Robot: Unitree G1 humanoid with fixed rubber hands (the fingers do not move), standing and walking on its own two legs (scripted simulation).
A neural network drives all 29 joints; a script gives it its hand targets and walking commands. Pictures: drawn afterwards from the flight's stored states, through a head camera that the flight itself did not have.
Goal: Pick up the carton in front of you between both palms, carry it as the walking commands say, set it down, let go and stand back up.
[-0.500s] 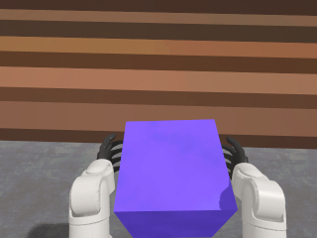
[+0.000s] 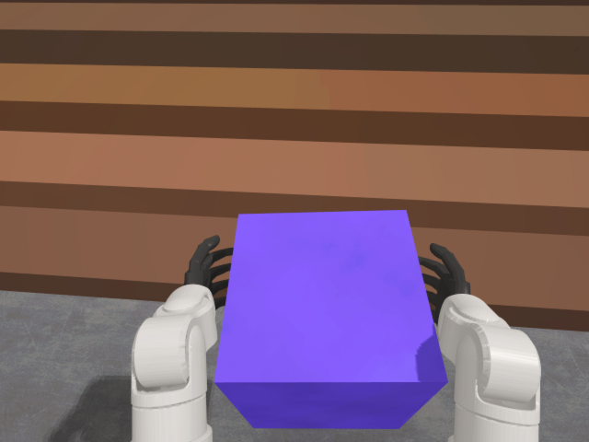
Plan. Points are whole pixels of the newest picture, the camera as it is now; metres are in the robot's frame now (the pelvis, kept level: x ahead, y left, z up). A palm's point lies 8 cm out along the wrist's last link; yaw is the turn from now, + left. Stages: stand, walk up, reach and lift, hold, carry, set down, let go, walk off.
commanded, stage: carry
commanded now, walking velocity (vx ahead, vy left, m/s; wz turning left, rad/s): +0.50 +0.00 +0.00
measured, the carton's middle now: (323, 328) +0.27 +0.00 +0.01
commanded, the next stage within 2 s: none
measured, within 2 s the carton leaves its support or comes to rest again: neither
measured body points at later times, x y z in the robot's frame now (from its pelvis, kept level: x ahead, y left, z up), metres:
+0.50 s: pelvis +0.32 +0.04 -0.01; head +0.38 +0.04 +0.44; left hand +0.74 +0.15 +0.15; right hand +0.70 -0.15 +0.15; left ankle +0.38 +0.09 -0.73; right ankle +0.19 -0.07 -0.62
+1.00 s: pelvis +0.69 -0.06 +0.03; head +0.82 -0.06 +0.45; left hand +1.10 +0.07 +0.12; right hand +1.09 -0.23 +0.12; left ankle +0.47 +0.11 -0.53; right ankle +0.81 -0.12 -0.58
